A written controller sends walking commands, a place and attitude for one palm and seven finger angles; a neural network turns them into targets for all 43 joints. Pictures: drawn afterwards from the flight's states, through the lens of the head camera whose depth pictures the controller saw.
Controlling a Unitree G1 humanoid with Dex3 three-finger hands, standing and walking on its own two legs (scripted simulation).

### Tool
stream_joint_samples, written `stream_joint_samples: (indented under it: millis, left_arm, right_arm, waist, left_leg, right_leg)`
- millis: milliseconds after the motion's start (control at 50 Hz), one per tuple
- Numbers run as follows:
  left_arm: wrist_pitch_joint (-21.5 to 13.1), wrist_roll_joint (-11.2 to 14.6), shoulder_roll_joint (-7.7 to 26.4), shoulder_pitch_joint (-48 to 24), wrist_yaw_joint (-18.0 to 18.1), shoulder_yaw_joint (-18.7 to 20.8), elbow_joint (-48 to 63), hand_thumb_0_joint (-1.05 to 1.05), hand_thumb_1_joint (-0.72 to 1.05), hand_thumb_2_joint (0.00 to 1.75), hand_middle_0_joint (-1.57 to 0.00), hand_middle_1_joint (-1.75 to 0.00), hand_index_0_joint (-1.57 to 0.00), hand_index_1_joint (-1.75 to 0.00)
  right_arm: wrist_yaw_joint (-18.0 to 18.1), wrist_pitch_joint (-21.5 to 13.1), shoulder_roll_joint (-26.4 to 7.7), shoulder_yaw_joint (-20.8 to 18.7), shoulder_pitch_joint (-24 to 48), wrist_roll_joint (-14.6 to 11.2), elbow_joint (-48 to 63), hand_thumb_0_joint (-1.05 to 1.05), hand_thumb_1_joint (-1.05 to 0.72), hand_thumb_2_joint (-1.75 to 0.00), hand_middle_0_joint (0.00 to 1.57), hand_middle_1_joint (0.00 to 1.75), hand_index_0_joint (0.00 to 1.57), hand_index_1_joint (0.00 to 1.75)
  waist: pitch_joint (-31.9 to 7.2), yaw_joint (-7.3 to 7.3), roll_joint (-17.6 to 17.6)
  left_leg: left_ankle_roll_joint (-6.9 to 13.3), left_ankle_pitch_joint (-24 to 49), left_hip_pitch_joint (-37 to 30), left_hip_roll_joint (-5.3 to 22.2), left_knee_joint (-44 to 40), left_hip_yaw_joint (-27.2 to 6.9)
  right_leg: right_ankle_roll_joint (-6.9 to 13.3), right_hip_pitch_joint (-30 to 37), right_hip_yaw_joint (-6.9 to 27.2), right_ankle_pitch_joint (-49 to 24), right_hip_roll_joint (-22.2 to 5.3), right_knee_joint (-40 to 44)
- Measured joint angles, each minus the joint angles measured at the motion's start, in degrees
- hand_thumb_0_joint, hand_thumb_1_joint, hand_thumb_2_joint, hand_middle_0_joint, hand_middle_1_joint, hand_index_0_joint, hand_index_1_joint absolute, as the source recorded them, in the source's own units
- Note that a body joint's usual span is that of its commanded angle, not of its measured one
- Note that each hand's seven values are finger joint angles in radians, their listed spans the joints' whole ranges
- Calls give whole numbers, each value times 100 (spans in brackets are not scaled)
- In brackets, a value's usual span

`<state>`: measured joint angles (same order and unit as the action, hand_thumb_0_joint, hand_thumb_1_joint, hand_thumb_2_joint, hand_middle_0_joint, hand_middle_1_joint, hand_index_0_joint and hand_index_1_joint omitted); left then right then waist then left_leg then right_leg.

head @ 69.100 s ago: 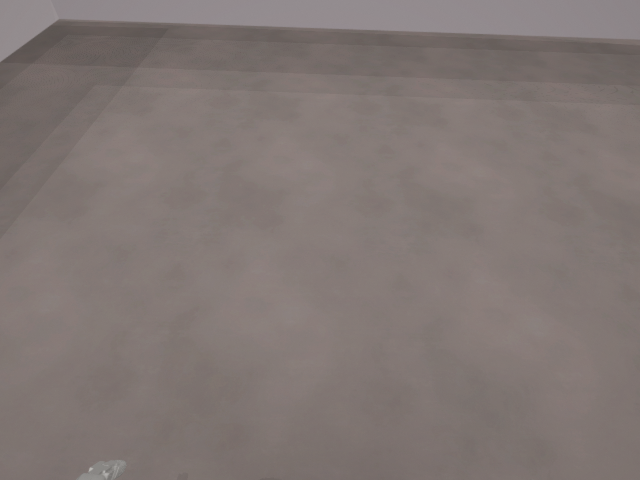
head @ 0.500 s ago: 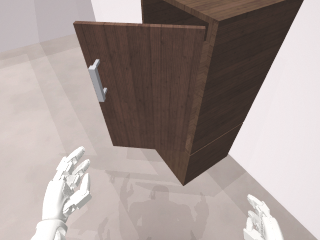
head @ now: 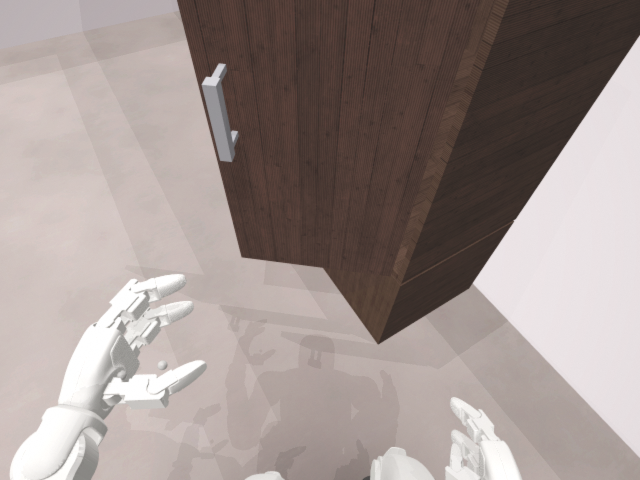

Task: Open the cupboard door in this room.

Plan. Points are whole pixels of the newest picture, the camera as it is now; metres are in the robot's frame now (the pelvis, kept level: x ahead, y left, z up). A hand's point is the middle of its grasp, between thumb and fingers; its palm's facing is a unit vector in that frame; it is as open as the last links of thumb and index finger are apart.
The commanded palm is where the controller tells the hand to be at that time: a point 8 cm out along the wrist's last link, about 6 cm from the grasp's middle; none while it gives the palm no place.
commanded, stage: raise the hand with hooked fingers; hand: left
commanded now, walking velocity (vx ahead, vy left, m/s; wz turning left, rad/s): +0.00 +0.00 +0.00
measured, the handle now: (224, 114) +0.58 +0.18 +0.12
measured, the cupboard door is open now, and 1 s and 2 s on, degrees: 51 51 51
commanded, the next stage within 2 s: move the hooked fingers beside the handle in 1.34 s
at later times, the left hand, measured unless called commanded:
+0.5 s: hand (102, 307) +0.27 +0.24 +0.11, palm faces -0.02 -1.00 -0.08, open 13.4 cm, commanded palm +0.24 +0.29 +0.11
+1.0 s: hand (84, 252) +0.31 +0.26 +0.15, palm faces -0.04 -1.00 -0.06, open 14.0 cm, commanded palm +0.28 +0.30 +0.14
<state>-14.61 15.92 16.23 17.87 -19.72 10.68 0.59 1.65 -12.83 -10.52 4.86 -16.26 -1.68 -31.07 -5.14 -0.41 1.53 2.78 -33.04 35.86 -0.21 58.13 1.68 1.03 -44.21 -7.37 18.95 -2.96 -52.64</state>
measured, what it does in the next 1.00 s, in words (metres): stands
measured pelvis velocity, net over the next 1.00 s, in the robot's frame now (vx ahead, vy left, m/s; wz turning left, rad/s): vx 0.01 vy -0.01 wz -0.01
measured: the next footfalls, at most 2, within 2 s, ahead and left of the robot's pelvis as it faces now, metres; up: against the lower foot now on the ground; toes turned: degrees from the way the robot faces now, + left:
none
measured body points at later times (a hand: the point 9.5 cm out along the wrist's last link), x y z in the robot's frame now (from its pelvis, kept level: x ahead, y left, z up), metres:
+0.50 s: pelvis +0.02 +0.00 +0.03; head +0.05 +0.01 +0.48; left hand +0.26 +0.30 +0.11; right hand +0.21 -0.24 -0.03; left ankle -0.04 +0.08 -0.68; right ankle +0.07 -0.12 -0.68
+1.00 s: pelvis +0.01 -0.01 +0.04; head +0.04 -0.02 +0.49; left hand +0.30 +0.31 +0.15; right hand +0.16 -0.27 -0.04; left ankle -0.04 +0.08 -0.68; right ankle +0.07 -0.12 -0.68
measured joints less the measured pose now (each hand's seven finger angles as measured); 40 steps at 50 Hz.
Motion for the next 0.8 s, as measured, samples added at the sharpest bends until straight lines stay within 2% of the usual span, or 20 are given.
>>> stream_joint_samples:
  millis: [100, 200, 300, 560, 800]
  left_arm:
    - [23, 97, 28, 105, 110, 238, 41, 0, 10, 56, -26, -82, -26, -81]
    - [-98, 105, 94, 33, 72, 352, -30, 0, -2, 51, -27, -89, -27, -89]
    - [-18, 122, 222, -220, -71, 423, -232, 0, -13, 46, -28, -97, -28, -96]
    - [432, 332, 605, -1228, -646, 944, -1095, -1, -42, 34, -30, -115, -30, -115]
    - [614, 394, 919, -2113, -1094, 1368, -2006, -2, -49, 31, -30, -119, -30, -119]
  right_arm:
    - [16, -102, -177, -113, -239, 14, -12, 1, -89, -89, 20, 30, 21, 30]
    - [71, -216, -489, -272, -222, -11, -37, 1, -90, -89, 20, 30, 21, 30]
    - [164, -277, -667, -359, -48, -47, -41, 1, -90, -89, 20, 30, 20, 30]
    - [234, -188, -538, -121, 220, -56, -14, 1, -90, -89, 20, 30, 20, 30]
    - [297, -28, -571, -43, 55, -86, -221, 1, -90, -89, 20, 30, 21, 30]
  waist:
    - [-8, -67, -7]
    - [25, -26, -33]
    - [73, 22, -49]
    - [154, 157, -1]
    - [267, 165, 52]
  left_leg:
    - [42, 104, -241, -38, -317, 94]
    - [55, 127, -390, -51, -431, 65]
    - [39, 156, -615, -42, -570, 7]
    - [-34, 393, -1279, 8, -1182, -73]
    - [-79, 608, -1595, 13, -1587, -43]
  right_leg:
    - [-49, 186, 99, -83, -2, 237]
    - [-71, 354, 75, -91, -8, 353]
    - [-69, 608, 18, -103, 5, 503]
    - [-10, 1298, -67, -276, 89, 1089]
    - [41, 1575, -39, -441, 123, 1414]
